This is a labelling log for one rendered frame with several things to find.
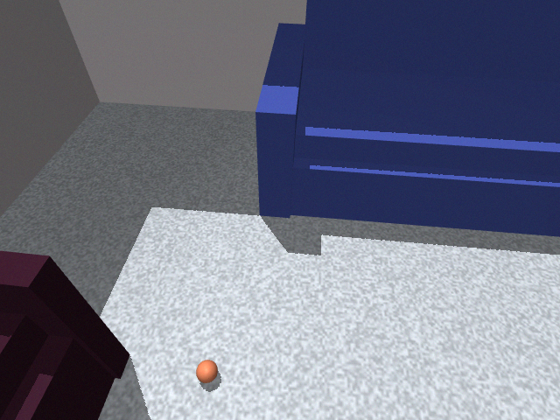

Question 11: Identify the armchair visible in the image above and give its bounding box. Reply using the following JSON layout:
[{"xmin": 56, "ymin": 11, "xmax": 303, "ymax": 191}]
[{"xmin": 0, "ymin": 251, "xmax": 130, "ymax": 420}]

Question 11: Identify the ball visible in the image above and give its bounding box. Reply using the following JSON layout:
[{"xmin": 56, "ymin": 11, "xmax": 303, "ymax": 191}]
[{"xmin": 196, "ymin": 360, "xmax": 218, "ymax": 383}]

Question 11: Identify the sofa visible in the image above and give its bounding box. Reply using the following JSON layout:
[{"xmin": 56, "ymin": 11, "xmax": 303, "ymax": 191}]
[{"xmin": 255, "ymin": 0, "xmax": 560, "ymax": 237}]

